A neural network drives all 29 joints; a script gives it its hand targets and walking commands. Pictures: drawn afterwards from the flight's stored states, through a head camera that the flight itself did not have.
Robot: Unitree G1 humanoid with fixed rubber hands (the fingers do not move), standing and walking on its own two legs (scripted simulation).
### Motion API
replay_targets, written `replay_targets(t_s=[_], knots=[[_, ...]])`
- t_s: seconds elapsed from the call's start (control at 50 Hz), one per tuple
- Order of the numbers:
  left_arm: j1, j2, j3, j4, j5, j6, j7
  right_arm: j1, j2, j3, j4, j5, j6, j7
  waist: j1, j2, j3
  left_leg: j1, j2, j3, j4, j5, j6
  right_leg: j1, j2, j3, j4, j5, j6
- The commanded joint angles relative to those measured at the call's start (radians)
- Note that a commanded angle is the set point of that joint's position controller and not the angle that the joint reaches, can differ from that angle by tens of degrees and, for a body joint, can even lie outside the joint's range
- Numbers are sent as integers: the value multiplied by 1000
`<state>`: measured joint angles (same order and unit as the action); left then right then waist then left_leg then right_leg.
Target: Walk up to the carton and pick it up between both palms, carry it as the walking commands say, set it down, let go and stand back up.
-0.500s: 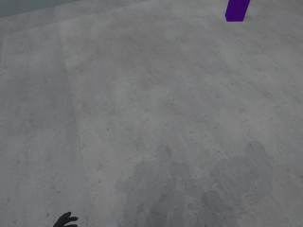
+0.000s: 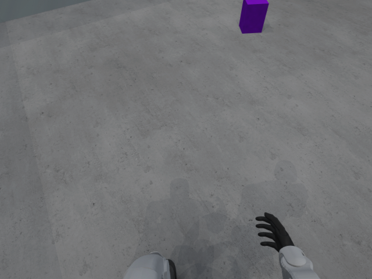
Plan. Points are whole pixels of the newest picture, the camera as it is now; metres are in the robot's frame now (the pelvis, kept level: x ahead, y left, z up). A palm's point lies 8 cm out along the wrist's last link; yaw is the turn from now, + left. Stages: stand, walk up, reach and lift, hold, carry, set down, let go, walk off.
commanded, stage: walk up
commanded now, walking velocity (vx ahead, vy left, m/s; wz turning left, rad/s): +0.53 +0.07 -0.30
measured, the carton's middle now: (252, 15) +2.44 -0.38 -0.60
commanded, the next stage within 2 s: none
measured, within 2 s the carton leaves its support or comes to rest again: neither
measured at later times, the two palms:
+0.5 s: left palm (140, 185) +0.33 +0.16 -0.08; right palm (326, 222) +0.29 -0.31 -0.11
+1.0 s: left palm (140, 107) +0.62 +0.23 -0.09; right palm (293, 148) +0.49 -0.26 -0.08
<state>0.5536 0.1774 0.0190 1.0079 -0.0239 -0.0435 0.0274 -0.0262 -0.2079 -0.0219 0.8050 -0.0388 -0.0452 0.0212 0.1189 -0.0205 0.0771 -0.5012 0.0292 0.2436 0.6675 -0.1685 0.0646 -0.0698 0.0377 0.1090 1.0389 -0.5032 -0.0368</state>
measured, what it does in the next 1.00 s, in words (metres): walks ahead: right foot, then left foot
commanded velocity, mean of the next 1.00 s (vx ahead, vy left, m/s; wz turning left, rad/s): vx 0.52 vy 0.07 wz -0.15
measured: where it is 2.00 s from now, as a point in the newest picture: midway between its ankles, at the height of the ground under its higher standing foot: (216, 135)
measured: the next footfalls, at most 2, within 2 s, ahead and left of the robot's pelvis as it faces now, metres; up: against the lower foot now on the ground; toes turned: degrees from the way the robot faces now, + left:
right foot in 0.32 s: +0.30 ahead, -0.18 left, +0.00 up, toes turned -6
left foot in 0.74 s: +0.55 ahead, +0.07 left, +0.00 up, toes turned +6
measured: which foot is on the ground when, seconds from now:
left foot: down 0.00-0.32, up 0.34-0.72, down 0.74-1.00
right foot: up 0.00-0.30, down 0.32-0.74, up 0.76-1.00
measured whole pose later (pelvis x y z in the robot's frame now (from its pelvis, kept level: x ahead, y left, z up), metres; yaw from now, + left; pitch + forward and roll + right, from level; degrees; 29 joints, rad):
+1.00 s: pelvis +0.51 -0.02 +0.04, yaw -4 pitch -1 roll -2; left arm 0.20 0.26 0.07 0.94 0.03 -0.03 -0.03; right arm 0.33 -0.19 -0.03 1.04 -0.02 -0.08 0.01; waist -0.03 -0.01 0.04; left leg -0.15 0.06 0.17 0.42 -0.25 0.03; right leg -0.54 -0.09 -0.04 1.08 -0.20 0.02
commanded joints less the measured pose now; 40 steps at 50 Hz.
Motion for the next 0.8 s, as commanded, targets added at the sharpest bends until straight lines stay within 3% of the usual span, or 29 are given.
replay_targets(t_s=[0.0, 0.08, 0.12, 0.18, 0.22, 0.24, 0.26, 0.28, 0.3, 0.32, 0.34, 0.36, 0.38, 0.42, 0.48, 0.54, 0.6, 0.64, 0.66, 0.68, 0.7, 0.72, 0.74, 0.76, 0.78], knots=[[-228, 113, 53, -179, 38, -21, -31, 350, -144, -45, 95, 1, -24, -33, -171, 38, -49, 345, 397, -558, -486, -182, 158, -544, -125, -14, 351, 114, -15], [-227, 54, 47, -176, 51, 3, -60, 255, -102, -25, 115, 9, -40, -26, -81, 61, 21, 69, 345, -334, -504, -143, 67, -358, -186, -66, -1, 142, 23], [-259, 38, 41, -181, 48, 9, -70, 240, -111, -28, 117, 8, -37, -19, -78, 144, 8, 13, 262, -233, -489, -167, 8, -215, -156, -123, -199, 225, 28], [-302, 76, 46, -170, 48, 18, -73, 292, -149, -39, 128, 8, -31, -2, -85, 172, -13, 24, 242, -195, -451, -248, 14, -127, -123, -190, -339, 337, 34], [-300, 130, 59, -151, 50, 19, -70, 332, -150, -39, 120, 7, -24, 4, -73, 103, -35, -17, 202, -158, -362, -324, -3, -33, -124, -199, -347, 328, 18], [-261, 159, 68, -141, 47, 17, -68, 333, -145, -39, 112, 7, -22, 6, -48, 45, -62, -57, 172, -137, -253, -334, -21, 50, -142, -169, -391, 293, -1], [-168, 224, 88, -114, 52, 12, -58, 335, -120, -30, 92, 9, -22, 10, 4, -148, -113, -102, 91, -69, -5, -324, -51, 129, -253, -4, -544, 94, -45], [-55, 303, 101, -100, 53, 8, -47, 349, -102, -27, 54, 15, -14, 10, 21, -360, -167, -171, 31, -85, 313, -396, -66, 169, -449, 364, -785, -181, -104], [-57, 342, 94, -101, 51, 11, -37, 338, -124, -34, 43, 10, -1, 11, 6, -324, -95, -269, 27, -156, 476, -375, -70, 150, -513, 500, -878, -197, -145], [-113, 320, 89, -119, 49, 9, -31, 337, -112, -34, 21, 4, -5, 9, -26, -216, -47, -291, 77, -202, 494, -322, -69, 119, -505, 441, -873, -143, -157], [-178, 288, 88, -140, 51, 2, -30, 333, -94, -27, 22, 3, -16, 11, -51, -193, -6, -293, 105, -222, 489, -270, -80, 77, -466, 349, -846, -27, -159], [-226, 263, 90, -152, 44, -5, -30, 367, -85, -26, 47, 10, -20, 14, -79, -216, 3, -228, 124, -228, 443, -240, -79, 13, -432, 279, -822, 90, -148], [-249, 226, 84, -158, 43, -15, -30, 374, -68, -21, 65, 14, -16, 14, -95, -198, 1, -171, 127, -221, 413, -216, -86, -25, -406, 231, -814, 245, -137], [-252, 198, 74, -152, 41, -27, -31, 364, -85, -27, 72, 17, -1, 17, -106, -118, -22, -129, 124, -205, 347, -177, -97, -38, -379, 157, -795, 422, -130], [-242, 189, 68, -126, 38, -39, -29, 265, -71, -28, 45, 15, 10, 25, -100, -71, -27, -90, 111, -176, 216, -77, -100, -40, -321, 68, -808, 461, -116], [-219, 202, 69, -102, 39, -39, -25, 140, -59, -20, 14, 21, 13, 29, -89, -58, -11, -38, 87, -152, 41, -38, -110, -68, -310, 50, -841, 425, -122], [-183, 203, 67, -71, 39, -35, -23, 80, -47, -19, 5, 22, 6, 30, -79, -100, -24, 18, 68, -112, -69, -14, -109, -45, -309, 28, -818, 441, -114], [-193, 206, 62, -65, 37, -35, -25, 114, -61, -23, 24, 19, 0, 26, -118, -67, -60, 188, 60, -97, -167, 22, -99, -105, -281, -2, -753, 478, -76], [-186, 197, 54, -63, 34, -38, -24, 176, -97, -36, 55, 13, -6, 19, -151, -4, -106, 328, 57, -87, -192, 25, -80, -131, -241, -42, -641, 541, -59], [-173, 170, 46, -67, 31, -38, -27, 326, -139, -53, 109, 1, -15, 9, -201, 84, -233, 553, 90, -137, -195, -23, -41, -204, -189, -90, -416, 542, -32], [-163, 136, 39, -93, 26, -45, -28, 489, -240, -80, 142, -15, -21, -4, -254, 285, -358, 771, 336, -420, -250, -94, 9, -398, -130, -129, -125, 244, 7], [-176, 110, 34, -111, 33, -39, -28, 561, -313, -91, 158, -10, -15, -13, -261, 371, -366, 831, 456, -655, -365, -140, 45, -554, -58, -112, 77, -63, 12], [-194, 140, 51, -114, 45, -30, -25, 500, -322, -86, 159, 9, -5, -14, -245, 297, -256, 688, 426, -677, -418, -250, 73, -585, -67, -84, 159, -21, 11], [-221, 135, 57, -113, 52, -29, -29, 425, -256, -76, 141, 16, -7, -13, -215, 206, -165, 545, 397, -653, -456, -373, 86, -585, -97, -69, 184, 62, 2], [-248, 136, 53, -105, 59, -28, -38, 334, -215, -64, 118, 12, -9, -14, -183, 158, -94, 437, 367, -601, -479, -409, 69, -580, -118, -71, 199, 109, 0]])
